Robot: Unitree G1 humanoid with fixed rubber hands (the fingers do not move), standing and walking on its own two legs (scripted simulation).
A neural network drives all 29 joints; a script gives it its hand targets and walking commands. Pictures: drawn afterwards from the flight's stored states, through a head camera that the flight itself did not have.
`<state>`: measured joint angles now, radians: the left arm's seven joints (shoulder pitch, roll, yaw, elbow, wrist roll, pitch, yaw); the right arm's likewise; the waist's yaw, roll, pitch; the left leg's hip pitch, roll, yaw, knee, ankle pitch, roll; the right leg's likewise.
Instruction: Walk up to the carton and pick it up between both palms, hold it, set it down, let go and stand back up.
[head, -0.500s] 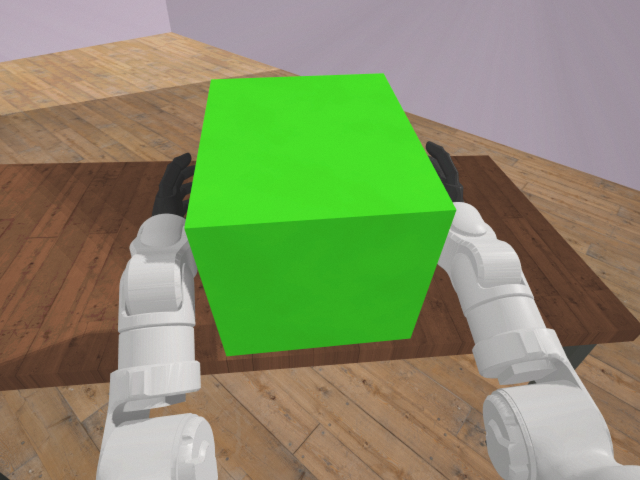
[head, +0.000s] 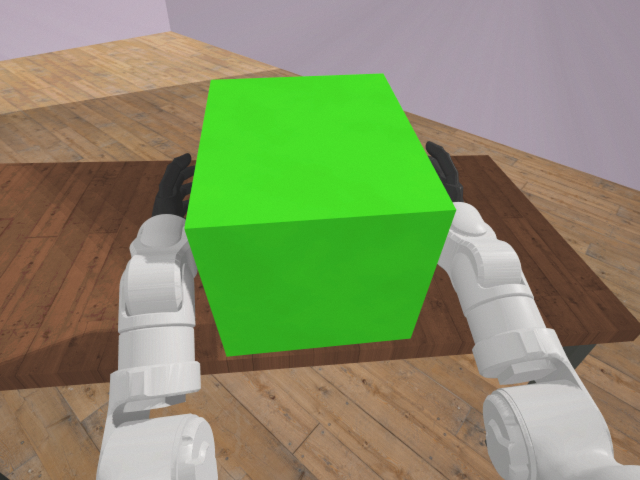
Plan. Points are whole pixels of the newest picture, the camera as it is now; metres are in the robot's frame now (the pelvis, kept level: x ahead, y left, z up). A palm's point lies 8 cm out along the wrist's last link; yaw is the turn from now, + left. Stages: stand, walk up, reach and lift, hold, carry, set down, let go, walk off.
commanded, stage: hold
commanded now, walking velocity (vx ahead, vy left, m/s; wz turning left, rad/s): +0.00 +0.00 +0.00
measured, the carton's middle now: (309, 207) +0.40 +0.01 +0.18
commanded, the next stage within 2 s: set down in 0.36 s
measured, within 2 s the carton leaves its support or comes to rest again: neither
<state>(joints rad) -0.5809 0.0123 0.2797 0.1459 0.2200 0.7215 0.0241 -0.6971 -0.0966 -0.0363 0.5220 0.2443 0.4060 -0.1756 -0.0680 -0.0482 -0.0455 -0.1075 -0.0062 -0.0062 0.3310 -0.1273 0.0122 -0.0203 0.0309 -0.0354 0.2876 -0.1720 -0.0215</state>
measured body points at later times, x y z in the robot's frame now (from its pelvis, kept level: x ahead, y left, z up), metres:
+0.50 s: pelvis +0.00 +0.00 +0.00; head -0.06 +0.02 +0.45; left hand +0.38 +0.17 +0.20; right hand +0.39 -0.15 +0.21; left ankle +0.04 +0.11 -0.75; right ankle +0.00 -0.10 -0.75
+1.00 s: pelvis +0.02 -0.01 +0.00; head +0.00 +0.02 +0.45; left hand +0.41 +0.17 +0.15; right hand +0.42 -0.15 +0.15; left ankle +0.04 +0.11 -0.75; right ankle +0.00 -0.10 -0.75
